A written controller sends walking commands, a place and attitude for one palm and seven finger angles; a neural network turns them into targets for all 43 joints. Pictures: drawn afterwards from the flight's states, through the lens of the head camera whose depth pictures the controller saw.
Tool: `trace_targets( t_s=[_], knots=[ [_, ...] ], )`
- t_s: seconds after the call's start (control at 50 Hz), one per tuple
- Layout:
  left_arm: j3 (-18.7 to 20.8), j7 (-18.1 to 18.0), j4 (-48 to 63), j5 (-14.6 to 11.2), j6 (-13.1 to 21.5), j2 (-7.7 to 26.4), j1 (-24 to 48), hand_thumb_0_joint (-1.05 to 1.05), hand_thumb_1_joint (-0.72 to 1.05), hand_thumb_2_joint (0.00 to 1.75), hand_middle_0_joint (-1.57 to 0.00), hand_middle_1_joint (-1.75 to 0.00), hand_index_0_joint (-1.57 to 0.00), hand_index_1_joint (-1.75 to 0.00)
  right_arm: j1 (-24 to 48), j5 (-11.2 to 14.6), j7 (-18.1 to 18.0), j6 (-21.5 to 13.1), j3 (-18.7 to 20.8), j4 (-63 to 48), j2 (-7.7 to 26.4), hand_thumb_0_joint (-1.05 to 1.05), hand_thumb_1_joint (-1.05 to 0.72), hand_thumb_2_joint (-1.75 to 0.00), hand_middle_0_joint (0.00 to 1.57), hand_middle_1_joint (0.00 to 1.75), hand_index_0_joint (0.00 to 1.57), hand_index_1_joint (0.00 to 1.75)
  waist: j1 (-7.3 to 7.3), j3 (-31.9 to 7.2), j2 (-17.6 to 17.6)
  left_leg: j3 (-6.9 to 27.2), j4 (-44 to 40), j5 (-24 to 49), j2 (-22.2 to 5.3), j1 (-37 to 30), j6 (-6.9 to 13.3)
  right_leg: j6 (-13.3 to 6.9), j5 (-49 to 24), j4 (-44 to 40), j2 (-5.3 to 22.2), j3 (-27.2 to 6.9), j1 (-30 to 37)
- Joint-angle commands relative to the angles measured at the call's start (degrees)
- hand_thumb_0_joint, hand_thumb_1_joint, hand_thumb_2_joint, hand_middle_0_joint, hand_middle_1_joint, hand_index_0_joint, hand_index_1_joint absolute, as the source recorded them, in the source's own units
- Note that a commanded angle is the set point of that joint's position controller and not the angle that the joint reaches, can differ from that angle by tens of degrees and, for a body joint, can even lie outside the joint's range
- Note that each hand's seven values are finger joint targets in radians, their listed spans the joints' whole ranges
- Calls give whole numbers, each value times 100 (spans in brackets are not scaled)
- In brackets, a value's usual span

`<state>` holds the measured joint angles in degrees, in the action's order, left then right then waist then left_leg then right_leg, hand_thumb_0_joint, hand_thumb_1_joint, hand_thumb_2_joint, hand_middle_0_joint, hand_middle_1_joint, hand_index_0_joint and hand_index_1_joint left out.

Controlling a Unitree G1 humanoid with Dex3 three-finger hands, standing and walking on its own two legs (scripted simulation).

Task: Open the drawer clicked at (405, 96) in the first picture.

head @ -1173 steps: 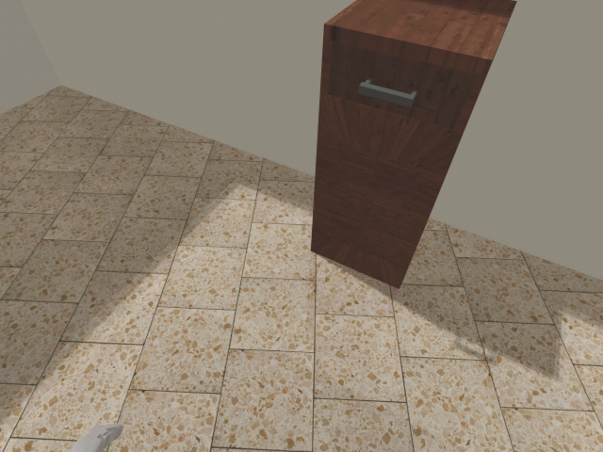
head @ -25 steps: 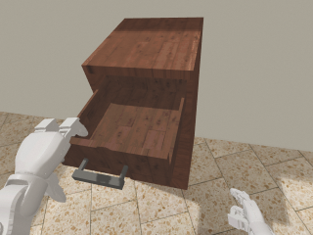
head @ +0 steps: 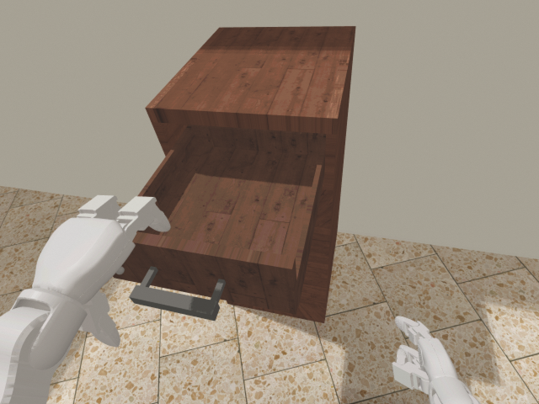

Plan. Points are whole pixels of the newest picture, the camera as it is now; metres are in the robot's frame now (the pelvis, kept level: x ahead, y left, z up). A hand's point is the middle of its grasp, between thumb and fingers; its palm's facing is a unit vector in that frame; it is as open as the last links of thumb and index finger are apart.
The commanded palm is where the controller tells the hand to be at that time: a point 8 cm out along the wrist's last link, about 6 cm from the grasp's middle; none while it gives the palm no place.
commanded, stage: draw the hand back to the body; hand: left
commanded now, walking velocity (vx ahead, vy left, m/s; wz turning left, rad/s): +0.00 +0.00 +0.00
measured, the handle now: (179, 290) +0.26 +0.19 +0.03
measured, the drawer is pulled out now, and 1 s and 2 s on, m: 0.30 0.30 0.30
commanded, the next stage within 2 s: step back with the hand held close in 1.52 s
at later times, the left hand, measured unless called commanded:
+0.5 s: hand (93, 277) +0.20 +0.23 +0.17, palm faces +0.10 -0.03 -0.99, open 13.8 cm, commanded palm +0.17 +0.25 +0.22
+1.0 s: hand (96, 235) +0.23 +0.22 +0.21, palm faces +0.40 -0.81 -0.43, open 11.5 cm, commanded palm +0.17 +0.26 +0.22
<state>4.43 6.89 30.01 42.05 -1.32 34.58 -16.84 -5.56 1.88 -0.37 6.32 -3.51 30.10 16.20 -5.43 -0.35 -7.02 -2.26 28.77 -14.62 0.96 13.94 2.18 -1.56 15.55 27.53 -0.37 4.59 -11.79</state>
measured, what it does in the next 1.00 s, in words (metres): stands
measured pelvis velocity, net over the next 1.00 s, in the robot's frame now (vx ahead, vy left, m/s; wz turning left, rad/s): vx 0.03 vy -0.01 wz -0.01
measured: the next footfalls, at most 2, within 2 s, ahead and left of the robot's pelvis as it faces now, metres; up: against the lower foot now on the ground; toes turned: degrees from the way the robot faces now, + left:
none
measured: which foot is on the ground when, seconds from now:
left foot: down 0.00-1.00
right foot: down 0.00-1.00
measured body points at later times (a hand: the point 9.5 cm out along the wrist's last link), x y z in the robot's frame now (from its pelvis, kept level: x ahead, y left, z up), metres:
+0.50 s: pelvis +0.01 +0.00 +0.00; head +0.02 -0.04 +0.45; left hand +0.19 +0.23 +0.22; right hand +0.23 -0.21 -0.09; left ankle +0.01 +0.09 -0.74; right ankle -0.01 -0.10 -0.74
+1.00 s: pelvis +0.03 -0.01 +0.00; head +0.03 -0.04 +0.45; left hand +0.20 +0.26 +0.24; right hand +0.22 -0.23 -0.09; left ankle +0.01 +0.09 -0.74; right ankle -0.01 -0.10 -0.74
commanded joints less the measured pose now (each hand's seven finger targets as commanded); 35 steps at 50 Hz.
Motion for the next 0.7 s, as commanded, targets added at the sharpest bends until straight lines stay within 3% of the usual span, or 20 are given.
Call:
trace_targets(
  t_s=[0.0,0.04,0.12,0.18,0.2,0.22,0.24,0.3,0.34,0.42,0.48,0.5,0.52,0.54,0.56,0.58,0.6,0.62,0.64,0.68],
  knots=[
    [1647,-614,1079,110,202,1605,735,0,-50,30,-30,-120,-30,-120,848,-27,-27,-255,244,-967,437,0,-90,-90,20,30,20,30,-142,-1044,285,259,-290,1224,-147,-489,-120,34,-797,-439,114,-198,79],
    [1790,-654,963,-8,127,1602,623,0,-50,30,-30,-120,-30,-120,836,-14,52,-235,261,-925,406,0,-90,-90,20,30,20,30,-152,-1099,85,227,-268,1363,-143,-439,-132,0,-965,-379,79,-194,172],
    [1661,-527,725,-388,-142,1290,22,0,-50,30,-30,-120,-30,-120,1041,124,162,-247,308,-1003,483,0,-90,-90,20,30,20,30,-41,-799,277,209,-239,1446,-155,-322,-153,63,-1281,-347,27,-181,122],
    [1262,-259,792,-421,-235,1160,-108,0,-50,30,-30,-120,-30,-120,915,95,132,-167,320,-1071,563,0,-90,-90,20,30,20,30,53,-683,539,172,-317,1172,-118,-228,-96,148,-1041,-395,45,-146,26],
    [1300,-229,1040,-361,-213,1290,29,0,-50,30,-30,-120,-30,-120,921,107,110,-182,303,-1139,593,0,-90,-90,20,30,20,30,49,-860,634,205,-304,1169,-133,-271,-95,164,-1046,-359,89,-162,65],
    [1333,-207,1047,-418,-235,1267,-168,0,-50,30,-30,-120,-30,-120,1122,147,89,-248,270,-1178,589,0,-90,-90,20,30,20,30,62,-782,509,231,-254,1062,-174,-293,-92,134,-974,-387,47,-214,1],
    [1185,-154,1177,-346,-140,1261,11,0,-50,30,-30,-120,-30,-120,886,72,58,-220,240,-1178,576,0,-90,-90,20,30,20,30,71,-909,596,227,-264,1014,-119,-275,-56,148,-871,-395,89,-188,-6],
    [1465,-327,1631,-201,142,1546,-22,0,-50,30,-30,-120,-30,-120,750,43,-71,-246,238,-1273,612,0,-90,-90,20,30,20,30,19,-1077,553,271,-215,1095,-200,-489,-74,159,-821,-408,152,-153,-79],
    [1631,-512,1783,-212,306,1595,-107,0,-50,30,-30,-120,-30,-120,678,-6,-111,-331,211,-1241,549,0,-90,-90,20,30,20,30,-26,-1153,242,258,-131,1119,-188,-560,-70,101,-760,-428,138,-151,-112],
    [2326,-857,1591,-295,395,1878,-622,0,-50,30,-30,-120,-30,-120,703,50,-75,-347,299,-1141,532,0,-90,-90,20,30,20,30,-89,-947,133,263,-18,1312,-231,-504,-131,43,-1076,-431,97,-199,-144],
    [2205,-847,967,-358,320,1644,-570,0,-50,30,-30,-120,-30,-120,577,35,17,-219,376,-1016,500,0,-90,-90,20,30,20,30,-26,-597,208,214,-63,1324,-185,-291,-126,79,-1018,-403,69,-84,-246],
    [2170,-823,947,-384,252,1615,-541,0,-50,30,-30,-120,-30,-120,609,67,51,-209,387,-1036,525,0,-90,-90,20,30,20,30,-19,-655,181,228,-88,1330,-204,-292,-148,98,-996,-355,86,-76,-255],
    [1850,-1035,1181,-3959,642,-502,524,0,-47,32,-30,-118,-30,-118,247,122,-115,-736,401,-1009,98,0,-90,-90,20,30,20,30,586,-462,273,325,-225,1027,-343,-977,-78,-59,-899,-454,21,-96,-106],
    [2106,-1230,-80,-4023,745,-186,-573,0,-43,33,-29,-115,-29,-115,-92,19,-219,-957,398,-668,280,0,-90,-90,20,30,20,30,490,-121,808,384,-352,927,-508,-854,-107,-32,-668,-463,6,-31,-197],
    [1812,-1234,283,-4119,778,-503,-849,0,-40,34,-29,-113,-29,-113,69,49,-223,-1032,393,-761,243,0,-90,-90,20,30,20,30,418,-145,791,458,-451,951,-527,-815,-136,-12,-626,-465,53,-35,-80],
    [1858,-1273,690,-4420,879,-602,-944,0,-36,36,-29,-111,-29,-111,104,74,-256,-1080,413,-797,245,0,-90,-90,20,30,20,30,369,-408,1052,440,-498,1086,-482,-908,-127,6,-811,-547,47,23,85],
    [1767,-1318,1424,-4503,1033,-529,-588,0,-32,37,-29,-109,-29,-109,229,62,-290,-1232,412,-854,260,0,-90,-90,20,30,20,30,348,-820,959,400,-489,1217,-459,-1074,-95,50,-957,-498,137,-61,299],
    [1889,-1390,1441,-4558,1103,-418,-723,0,-29,39,-29,-107,-29,-107,383,15,-317,-1398,403,-748,258,0,-90,-90,20,30,20,30,290,-837,764,349,-452,1169,-418,-1070,-88,50,-984,-458,125,-127,333],
    [1587,-1406,1801,-4538,1236,-659,-676,0,-26,40,-28,-104,-28,-104,277,-52,-319,-1508,360,-791,213,0,-90,-90,20,30,20,30,277,-1017,663,292,-499,1258,-355,-1048,-65,35,-1128,-498,170,-133,446],
    [1572,-1473,1998,-4552,1298,-647,-894,0,-18,43,-28,-100,-28,-100,264,-100,-329,-1666,357,-671,213,0,-90,-90,20,30,20,30,236,-812,420,298,-551,1546,-347,-940,-82,-1,-1308,-502,175,-135,508]
  ],
)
